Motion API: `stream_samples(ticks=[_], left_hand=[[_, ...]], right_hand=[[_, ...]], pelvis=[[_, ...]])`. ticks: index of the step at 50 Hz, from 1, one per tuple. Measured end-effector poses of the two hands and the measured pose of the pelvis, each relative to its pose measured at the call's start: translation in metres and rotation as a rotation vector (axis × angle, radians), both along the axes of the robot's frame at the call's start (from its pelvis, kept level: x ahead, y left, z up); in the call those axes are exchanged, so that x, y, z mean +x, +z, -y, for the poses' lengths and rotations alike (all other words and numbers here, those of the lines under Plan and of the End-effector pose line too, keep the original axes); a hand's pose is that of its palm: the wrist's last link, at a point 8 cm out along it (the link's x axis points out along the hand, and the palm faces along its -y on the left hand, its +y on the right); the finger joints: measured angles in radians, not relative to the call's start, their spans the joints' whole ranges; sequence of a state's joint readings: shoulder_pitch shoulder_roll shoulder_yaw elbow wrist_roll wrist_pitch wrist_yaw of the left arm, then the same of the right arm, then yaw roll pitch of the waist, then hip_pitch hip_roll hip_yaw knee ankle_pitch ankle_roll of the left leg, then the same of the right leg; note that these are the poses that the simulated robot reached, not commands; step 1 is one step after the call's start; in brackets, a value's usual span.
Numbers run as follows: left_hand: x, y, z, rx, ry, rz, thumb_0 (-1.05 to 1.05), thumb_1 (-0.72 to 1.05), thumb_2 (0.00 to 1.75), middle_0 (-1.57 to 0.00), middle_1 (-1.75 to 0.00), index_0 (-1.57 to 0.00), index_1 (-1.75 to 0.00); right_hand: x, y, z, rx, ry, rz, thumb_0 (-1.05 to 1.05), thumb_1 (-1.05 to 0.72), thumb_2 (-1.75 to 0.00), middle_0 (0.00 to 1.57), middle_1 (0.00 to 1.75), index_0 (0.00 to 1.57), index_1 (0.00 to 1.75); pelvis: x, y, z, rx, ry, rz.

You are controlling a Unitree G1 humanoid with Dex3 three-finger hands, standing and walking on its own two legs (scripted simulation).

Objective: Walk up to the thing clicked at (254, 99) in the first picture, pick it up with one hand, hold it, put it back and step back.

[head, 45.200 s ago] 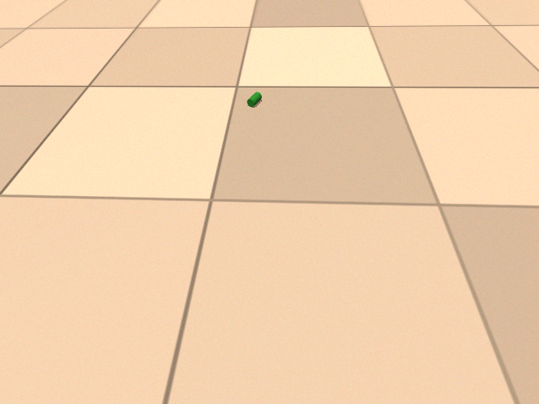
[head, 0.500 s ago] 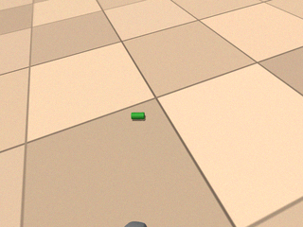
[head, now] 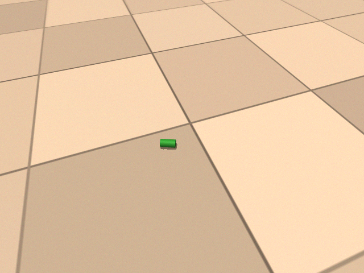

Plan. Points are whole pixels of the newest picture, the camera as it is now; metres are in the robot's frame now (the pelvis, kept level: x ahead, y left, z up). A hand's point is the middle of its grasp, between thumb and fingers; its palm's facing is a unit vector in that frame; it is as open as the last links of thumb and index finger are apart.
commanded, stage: step back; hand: left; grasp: from above
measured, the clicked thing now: (168, 143) +1.04 +0.20 -0.74
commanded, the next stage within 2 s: stand in 0.38 s
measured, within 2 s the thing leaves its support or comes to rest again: neither
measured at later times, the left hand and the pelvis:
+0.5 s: hand out of the picture +0.13 +0.25 -0.14, palm faces -0.03 -0.94 -0.35, open 7.4 cm; pelvis +0.02 +0.00 +0.01, yaw -2 degrees
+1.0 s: hand out of the picture +0.08 +0.24 -0.14, palm faces -0.05 -0.94 -0.34, open 7.4 cm; pelvis +0.00 -0.01 +0.02, yaw -2 degrees
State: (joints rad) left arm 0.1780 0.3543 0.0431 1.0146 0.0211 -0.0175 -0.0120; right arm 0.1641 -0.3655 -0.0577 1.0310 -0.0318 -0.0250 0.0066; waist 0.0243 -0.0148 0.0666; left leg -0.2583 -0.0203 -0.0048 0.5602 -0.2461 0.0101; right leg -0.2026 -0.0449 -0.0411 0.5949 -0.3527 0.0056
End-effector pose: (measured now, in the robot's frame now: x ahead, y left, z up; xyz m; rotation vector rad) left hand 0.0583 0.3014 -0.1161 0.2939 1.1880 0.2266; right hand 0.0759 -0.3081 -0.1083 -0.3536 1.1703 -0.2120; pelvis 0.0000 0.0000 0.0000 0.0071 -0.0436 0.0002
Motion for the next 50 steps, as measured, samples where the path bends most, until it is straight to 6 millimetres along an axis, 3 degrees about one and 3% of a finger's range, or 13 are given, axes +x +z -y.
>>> stream_samples(ticks=[14,21,35,50], left_hand=[[0.051,0.008,-0.009,0.018,-0.031,0.026,0.01,0.9,0.89,-0.2,-0.3,-0.21,-0.3],[0.065,0.015,-0.004,0.019,-0.049,0.046,0.0,0.9,0.89,-0.2,-0.3,-0.21,-0.3],[0.046,0.016,0.016,-0.012,-0.073,-0.001,0.0,0.9,0.89,-0.2,-0.3,-0.21,-0.3],[0.015,0.016,0.015,-0.002,-0.062,-0.034,0.0,0.9,0.89,-0.2,-0.3,-0.21,-0.3]], right_hand=[[0.049,0.006,-0.024,0.041,-0.014,0.054,0.01,-0.9,-0.89,0.2,0.3,0.21,0.3],[0.056,0.007,-0.025,0.056,-0.019,0.071,0.01,-0.9,-0.89,0.2,0.3,0.21,0.3],[0.017,0.01,-0.011,0.055,-0.058,0.008,0.01,-0.9,-0.89,0.2,0.3,0.21,0.3],[-0.024,0.006,-0.003,0.05,-0.071,-0.045,0.01,-0.9,-0.89,0.2,0.3,0.21,0.3]], pelvis=[[0.021,0.007,-0.006,-0.014,-0.021,-0.009],[0.022,0.01,-0.005,-0.008,-0.027,-0.003],[0.011,0.019,0.002,-0.007,-0.03,0.009],[-0.004,0.019,0.007,-0.009,-0.032,0.017]])
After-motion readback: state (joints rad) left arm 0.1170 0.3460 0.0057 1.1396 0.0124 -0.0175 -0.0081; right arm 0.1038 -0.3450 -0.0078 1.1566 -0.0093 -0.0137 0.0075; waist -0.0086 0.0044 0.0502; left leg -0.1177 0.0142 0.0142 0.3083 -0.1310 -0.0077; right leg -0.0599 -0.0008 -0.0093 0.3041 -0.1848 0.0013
